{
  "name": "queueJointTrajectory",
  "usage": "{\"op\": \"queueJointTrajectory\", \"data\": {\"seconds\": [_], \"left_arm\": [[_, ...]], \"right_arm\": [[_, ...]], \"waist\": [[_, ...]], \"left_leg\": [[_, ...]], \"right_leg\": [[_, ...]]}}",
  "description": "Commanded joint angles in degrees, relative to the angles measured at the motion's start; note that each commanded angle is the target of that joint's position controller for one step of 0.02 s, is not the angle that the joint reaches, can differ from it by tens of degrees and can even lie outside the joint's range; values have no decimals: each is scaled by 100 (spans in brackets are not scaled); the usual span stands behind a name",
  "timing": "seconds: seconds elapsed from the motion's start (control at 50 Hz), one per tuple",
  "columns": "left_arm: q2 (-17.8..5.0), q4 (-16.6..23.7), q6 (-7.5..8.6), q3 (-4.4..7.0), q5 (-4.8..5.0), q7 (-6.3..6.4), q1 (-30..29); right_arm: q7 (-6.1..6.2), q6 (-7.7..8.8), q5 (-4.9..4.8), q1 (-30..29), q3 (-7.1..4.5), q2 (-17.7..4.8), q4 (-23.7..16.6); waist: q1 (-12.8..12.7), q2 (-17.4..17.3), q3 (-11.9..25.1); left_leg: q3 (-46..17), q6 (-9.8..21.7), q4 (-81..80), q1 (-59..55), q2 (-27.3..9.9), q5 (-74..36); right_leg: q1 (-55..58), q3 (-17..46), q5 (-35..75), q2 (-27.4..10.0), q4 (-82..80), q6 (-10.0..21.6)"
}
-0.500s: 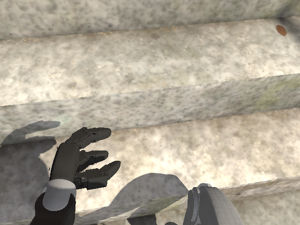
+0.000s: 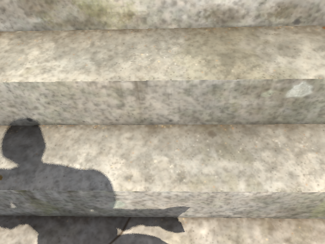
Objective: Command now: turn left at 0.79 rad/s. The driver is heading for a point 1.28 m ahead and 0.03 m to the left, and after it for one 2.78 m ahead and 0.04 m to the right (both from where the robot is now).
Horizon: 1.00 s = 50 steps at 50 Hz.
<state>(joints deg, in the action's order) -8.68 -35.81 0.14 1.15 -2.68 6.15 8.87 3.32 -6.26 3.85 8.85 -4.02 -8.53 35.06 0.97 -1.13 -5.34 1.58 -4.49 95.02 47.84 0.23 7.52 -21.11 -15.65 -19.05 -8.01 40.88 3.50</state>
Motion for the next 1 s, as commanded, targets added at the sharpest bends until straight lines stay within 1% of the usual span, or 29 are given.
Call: {"op": "queueJointTrajectory", "data": {"seconds": [0.02,0.08,0.14,0.16,0.18,0.2,0.24,0.3,0.38,0.44,0.48,0.5,0.52,0.56,0.58,0.6,0.62,0.64,0.66,0.68,0.74,0.78,0.84,0.9,0.92,0.94,0.96,0.98,1.0], "left_arm": [[-668,495,35,237,-21,47,-44],[-944,407,-128,358,-59,-63,389],[-1000,165,-183,369,-81,-316,422],[-911,184,-200,350,-17,-398,172],[-584,836,-109,236,148,-471,-850],[-310,1236,57,166,-7,-554,-1260],[-365,1113,290,147,-73,-583,-1497],[21,768,330,-71,-7,-528,-919],[428,797,250,-150,301,-436,-1280],[335,1119,119,-262,343,-415,-2001],[155,1182,-89,-274,367,-493,-2162],[125,1015,-154,-273,265,-549,-1631],[-31,489,-119,-204,318,-595,-455],[-522,-56,-138,3,294,-505,1562],[-847,-113,-139,110,265,-511,1602],[-905,-195,-90,194,267,-597,1502],[-1415,-251,-123,350,195,-605,833],[-1407,-238,-257,481,226,-516,628],[-1015,-92,-216,365,152,-426,-160],[-809,-349,-92,305,90,-391,-113],[-603,-1298,387,258,-11,-507,886],[-546,-1446,574,209,146,-615,1033],[-721,-1655,752,242,91,-622,1584],[-923,-1744,696,388,232,-449,1868],[-749,-1564,576,377,478,-367,1373],[-804,-1432,673,348,775,-301,1607],[-1470,-1278,830,531,737,-333,1226],[-2196,-1057,1020,830,584,-412,855],[-2171,-981,1143,928,483,-556,558]], "right_arm": [[-215,148,-71,-180,-80,-303,-451],[-287,228,-391,-293,-100,-485,-440],[-270,349,-238,622,-216,-828,-86],[-322,422,-182,1338,-302,-1034,225],[-328,415,-155,1585,-454,-1598,218],[-301,469,-240,1194,-454,-1730,-135],[-82,568,-174,767,-295,-1503,-151],[-185,965,-55,1695,-93,-948,665],[-361,1328,50,2024,-48,-972,1435],[-393,1390,-105,1182,114,-868,1476],[-229,1421,-324,1393,164,-943,1697],[-158,1387,-349,1447,163,-1046,1814],[-39,1335,-614,478,255,-931,1499],[-44,1440,-867,322,-117,-2340,1138],[-215,1407,-992,388,-146,-2277,1094],[-359,1308,-860,465,-87,-1942,981],[-471,1340,-548,820,-57,-1466,473],[-700,1405,-157,-516,125,-901,11],[-776,1459,238,-1200,305,-251,-668],[-751,1525,360,-1007,461,100,-836],[-471,1450,293,-880,819,639,-989],[-365,1351,222,-910,870,569,-930],[-222,1263,121,-2359,907,598,-1593],[-223,1163,91,-3259,956,586,-2201],[-244,1152,-76,-2851,1056,659,-2043],[-195,1178,-369,-2238,888,346,-1638],[-110,1076,-422,-906,598,-87,-1256],[-114,958,-512,298,328,-628,-1069],[-188,1041,-434,761,155,-1114,-712]], "waist": [[-89,980,884],[-407,1301,1004],[-61,460,1113],[325,-152,886],[726,-1565,736],[673,-1864,794],[379,-1059,334],[180,-134,549],[175,-178,176],[-302,237,-416],[-169,-176,-285],[-321,-472,172],[-1015,-330,897],[-1766,-576,2561],[-1639,-649,3017],[-1470,-757,2775],[-561,279,2727],[-842,916,2280],[-554,744,1752],[-212,421,1470],[59,15,159],[112,-345,-172],[-334,-45,-268],[-519,97,-23],[-252,-4,515],[-97,63,1465],[629,446,2753],[1256,863,3454],[1478,112,3901]], "left_leg": [[218,122,-2577,-512,-398,647],[915,409,-4545,-1742,-200,2019],[1075,766,-5727,-3099,112,2065],[336,1023,-6326,-3716,19,2080],[-2804,1959,-7379,-4260,-1069,3591],[-5571,2562,-8950,-4093,-1803,4957],[-4287,2488,-8885,-4107,-2101,3995],[-2513,1938,-8048,-4499,-1681,2251],[-1327,1494,-8149,-4741,-2053,1712],[271,894,-9279,-2685,-1540,1134],[753,1180,-10516,-2327,-1465,-425],[1106,1418,-10607,-2943,-1402,-1207],[1976,1381,-9769,-2802,-993,-5663],[1463,1903,-7251,-4186,-1926,-12046],[1242,2042,-6042,-4731,-2001,-12276],[1114,2082,-4604,-4679,-1834,-10837],[472,1540,-2799,-2607,-1022,-6193],[-52,1284,-529,-930,237,-1426],[-1044,1148,1594,101,449,-1002],[-1139,1102,2642,508,363,-1060],[-747,1117,3818,2244,162,-179],[-620,988,3313,2701,-147,-55],[-149,864,4277,3418,-86,1483],[211,1019,1491,2352,-357,1741],[688,1158,-764,-683,-297,1487],[1267,1108,-1307,-3183,395,1919],[953,1083,-959,-4020,487,1559],[665,987,-2163,-3686,496,2473],[68,1199,-3428,-4407,302,2546]], "right_leg": [[1262,722,784,-1007,-1386,674],[1446,546,732,-1326,-1497,574],[727,336,-1569,-1081,-492,309],[-206,152,-1956,-701,882,156],[-2453,264,-1831,76,2931,-301],[-3674,1363,-1115,666,5033,-540],[-4800,1620,251,251,7103,-667],[-5549,1660,526,417,9138,-77],[-7106,2585,-277,1358,11276,544],[-5792,1877,94,1286,8561,488],[-4532,928,36,1133,6953,514],[-3898,544,-107,875,6661,640],[-1939,389,-153,1244,5491,700],[-96,113,-1078,1581,4801,637],[176,274,-1782,1950,3687,579],[360,734,-2093,2262,1993,626],[1348,3140,-2533,1677,723,1247],[685,6346,-3394,1096,-1272,1715],[62,7031,-2999,967,-2032,1807],[-260,6966,-2921,861,-2111,1530],[-486,5521,-1398,968,-2042,1260],[-502,4776,-719,1012,-2027,1063],[-519,4734,-18,871,-2571,1337],[-387,4139,1113,589,-3809,1327],[-1603,3248,2816,630,-4618,1291],[-1913,3074,7181,588,-3907,1317],[-799,3001,11343,221,-2571,1193],[712,3335,13048,-173,-1047,1209],[924,3096,12746,58,794,873]]}}
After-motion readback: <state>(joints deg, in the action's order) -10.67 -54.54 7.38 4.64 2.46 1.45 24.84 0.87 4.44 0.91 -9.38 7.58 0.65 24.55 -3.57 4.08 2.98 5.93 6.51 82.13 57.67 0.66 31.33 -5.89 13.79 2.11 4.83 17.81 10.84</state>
